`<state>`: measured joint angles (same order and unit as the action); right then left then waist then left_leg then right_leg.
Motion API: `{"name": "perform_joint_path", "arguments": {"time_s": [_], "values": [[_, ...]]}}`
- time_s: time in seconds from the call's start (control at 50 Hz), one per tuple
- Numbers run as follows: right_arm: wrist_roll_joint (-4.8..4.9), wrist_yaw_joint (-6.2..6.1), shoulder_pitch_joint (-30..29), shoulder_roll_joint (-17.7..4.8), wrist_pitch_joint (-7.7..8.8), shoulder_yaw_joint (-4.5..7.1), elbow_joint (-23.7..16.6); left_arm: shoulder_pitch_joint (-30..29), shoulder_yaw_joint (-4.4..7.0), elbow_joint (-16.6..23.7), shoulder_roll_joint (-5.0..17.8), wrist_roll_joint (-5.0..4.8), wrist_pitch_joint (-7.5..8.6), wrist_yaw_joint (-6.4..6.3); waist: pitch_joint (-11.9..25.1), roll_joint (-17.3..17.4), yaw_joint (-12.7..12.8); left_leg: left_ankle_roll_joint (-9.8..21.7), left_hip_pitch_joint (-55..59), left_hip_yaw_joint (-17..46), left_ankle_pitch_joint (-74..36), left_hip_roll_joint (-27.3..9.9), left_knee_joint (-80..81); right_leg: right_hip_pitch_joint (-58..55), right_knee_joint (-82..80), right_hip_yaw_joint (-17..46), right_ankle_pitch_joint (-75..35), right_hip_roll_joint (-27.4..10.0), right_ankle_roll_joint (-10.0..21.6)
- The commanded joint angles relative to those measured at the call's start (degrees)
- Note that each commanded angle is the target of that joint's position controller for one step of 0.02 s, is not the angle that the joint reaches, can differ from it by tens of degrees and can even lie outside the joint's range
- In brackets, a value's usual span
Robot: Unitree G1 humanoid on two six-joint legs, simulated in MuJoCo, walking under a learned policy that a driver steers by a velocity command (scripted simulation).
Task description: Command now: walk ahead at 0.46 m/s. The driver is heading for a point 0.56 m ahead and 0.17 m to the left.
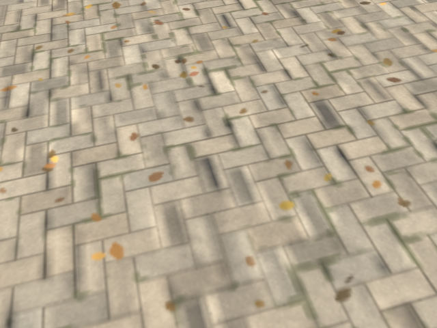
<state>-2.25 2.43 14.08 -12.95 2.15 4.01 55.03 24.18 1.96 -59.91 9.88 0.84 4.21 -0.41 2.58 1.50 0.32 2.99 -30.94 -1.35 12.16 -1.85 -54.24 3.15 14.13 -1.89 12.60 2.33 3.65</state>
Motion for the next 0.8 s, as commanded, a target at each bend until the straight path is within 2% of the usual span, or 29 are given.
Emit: {"name": "perform_joint_path", "arguments": {"time_s": [0.02,0.12,0.18,0.22,0.26,0.28,0.3,0.32,0.34,0.36,0.38,0.4,0.44,0.46,0.5,0.56,0.64,0.66,0.7,0.74,0.78,0.8], "values": [[-0.23,0.57,-4.8,-2.32,0.2,0.46,-3.46,2.74,1.14,1.29,6.67,-0.21,1.78,-0.08,-9.02,-5.31,-0.13,-1.71,-15.18,-0.56,-5.3,-2.43,-2.82,-2.73,-10.88,12.58,3.4,-13.71,6.26],[0.26,0.42,-15.3,-1.28,-0.08,-0.51,-7.5,5.92,0.73,0.66,6.21,0.07,2.12,-0.13,-10.73,-6.73,2.18,-2.88,-12.89,-2.85,-9.98,-1.98,8.27,-2.19,-9.64,7.82,-12.42,-12.51,7.2],[0.58,0.36,-19.23,-1.45,0.07,-1.01,-9.51,7.27,0.87,0.11,7.32,0.22,2.23,-0.58,-10.94,-7.56,2.88,-1.2,-8.79,-3.97,-9.94,-1.1,15.89,-4.94,-8.38,6.34,-21.21,-13.78,7.02],[0.6,0.1,-19.34,-2.09,0.3,-1.0,-10.16,7.11,1.02,-0.18,8.08,0.36,2.06,-0.82,-10.77,-7.73,2.35,0.8,-5.72,-4.57,-7.61,-0.21,19.5,-7.79,-6.15,5.56,-27.86,-14.9,6.63],[0.72,-0.61,-14.11,-3.26,0.76,-0.45,-9.01,5.57,1.29,-0.2,9.32,0.51,1.91,-1.01,-7.82,-8.4,-0.51,3.05,3.38,-5.55,-3.97,2.61,22.07,-9.21,1.25,3.88,-44.95,-15.16,5.19],[0.85,-1.18,-7.43,-4.73,1.17,0.28,-7.04,5.09,1.57,-0.34,10.25,0.67,1.63,-1.0,-3.93,-8.33,-3.33,4.22,11.18,-6.0,-2.61,4.68,23.56,-9.53,9.67,3.05,-52.33,-14.6,4.44],[0.58,-1.84,2.58,-6.28,1.8,1.12,-3.8,4.29,1.63,-0.18,10.45,0.46,1.33,-0.94,1.62,-6.65,-7.58,5.54,24.13,-5.88,-4.99,4.93,26.74,-5.36,21.74,1.19,-50.22,-12.6,3.41],[-0.91,-2.52,11.94,-10.46,2.31,2.27,-2.04,5.03,0.95,1.29,8.26,0.07,1.26,-0.66,8.9,-1.94,-10.13,7.68,39.41,6.27,3.27,-6.49,26.96,6.64,38.2,-0.11,-30.41,-10.03,2.85],[-1.52,-2.2,14.17,-15.66,2.15,3.36,-1.45,11.93,-0.2,2.26,1.21,-2.18,1.21,0.19,16.16,13.71,-5.99,15.42,52.78,37.0,8.93,-23.25,34.45,26.74,59.41,-1.02,14.64,1.31,0.42],[0.59,-1.64,10.02,-12.71,1.56,2.9,-1.86,6.85,1.43,2.14,7.55,-0.83,1.16,0.04,12.87,4.51,-5.86,14.05,47.15,40.82,10.73,-20.55,39.12,30.77,63.6,6.65,13.97,-0.59,1.81],[0.95,-1.61,3.63,-9.41,1.72,1.85,-2.68,1.38,1.77,4.05,7.91,-0.67,1.32,0.22,3.66,2.46,-3.46,12.21,38.31,30.21,8.3,-18.77,39.42,32.65,62.7,5.82,8.31,-3.61,2.22],[0.86,-1.41,0.68,-6.1,2.25,0.93,-2.92,-1.13,1.47,4.43,6.78,-0.47,1.64,0.39,-0.39,-0.5,-2.37,11.03,30.81,23.68,0.96,-16.32,41.38,30.68,59.45,5.44,4.54,-5.63,2.28],[1.22,-1.81,-0.2,-3.01,2.92,-0.15,-1.63,-0.63,1.43,4.11,5.17,1.12,0.27,0.99,-3.23,1.31,0.81,8.59,22.71,14.82,-5.65,-11.72,43.64,25.86,54.52,4.83,2.82,-7.79,1.57],[1.26,-1.9,1.07,-2.57,3.34,-0.4,-0.88,-0.23,1.43,3.92,4.46,1.28,-0.44,1.36,-3.21,1.91,1.37,8.47,21.52,12.95,-8.25,-11.06,44.28,24.53,53.16,4.39,2.6,-7.85,1.15],[1.61,-2.09,3.92,-3.58,4.05,-0.32,0.42,-1.88,1.43,4.47,4.02,1.44,-1.38,1.85,-4.28,1.76,1.91,8.93,21.19,10.17,-11.53,-10.16,45.71,26.37,50.82,3.06,1.39,-8.25,0.23],[1.72,-2.23,7.21,-4.46,4.13,-0.37,1.5,-9.89,1.46,7.15,4.77,1.52,-2.09,2.21,-7.18,1.39,0.82,8.91,22.73,7.65,-12.19,-9.19,48.16,33.23,45.14,1.38,-4.53,-9.52,-1.32],[1.91,-2.3,11.72,-3.9,3.87,-0.95,2.65,-20.16,1.0,10.83,4.5,1.0,-1.78,2.35,-8.83,0.93,-1.52,8.21,25.38,6.34,-20.19,-7.41,47.66,35.01,32.27,-0.73,-11.38,-8.42,-3.1],[1.82,-2.43,12.11,-4.12,3.85,-1.05,2.85,-21.21,0.71,11.1,3.95,0.78,-1.67,2.29,-9.01,1.03,-1.56,7.72,26.28,4.98,-26.79,-7.08,46.38,33.94,28.99,-1.56,-12.47,-7.39,-3.2],[1.66,-2.77,13.76,-4.02,3.7,-1.31,3.64,-22.69,0.1,11.24,2.93,0.49,-1.37,1.87,-8.13,1.55,-2.32,6.22,27.97,2.11,-39.12,-6.14,42.78,30.0,23.74,-3.59,-14.19,-5.02,-2.7],[1.32,-3.12,15.18,-3.64,3.41,-1.62,4.51,-23.21,-0.14,11.15,3.0,0.32,-0.96,1.33,-6.96,2.98,-2.96,5.43,30.39,1.58,-45.05,-6.19,39.59,26.87,21.04,-4.15,-14.55,-3.19,-1.7],[0.94,-3.53,13.8,-3.95,3.22,-1.63,4.63,-20.07,0.18,10.14,4.43,0.45,-0.32,0.75,-5.57,4.48,-1.37,5.08,32.65,2.31,-50.03,-6.93,34.84,22.65,18.84,-3.32,-11.31,-1.77,-0.03],[0.91,-3.79,12.7,-4.38,3.21,-1.49,4.49,-15.8,0.64,8.59,5.69,0.59,0.15,0.36,-4.03,4.79,0.36,4.65,33.79,3.05,-52.6,-7.03,30.82,18.71,16.8,-2.88,-10.12,-0.66,0.95]]}}
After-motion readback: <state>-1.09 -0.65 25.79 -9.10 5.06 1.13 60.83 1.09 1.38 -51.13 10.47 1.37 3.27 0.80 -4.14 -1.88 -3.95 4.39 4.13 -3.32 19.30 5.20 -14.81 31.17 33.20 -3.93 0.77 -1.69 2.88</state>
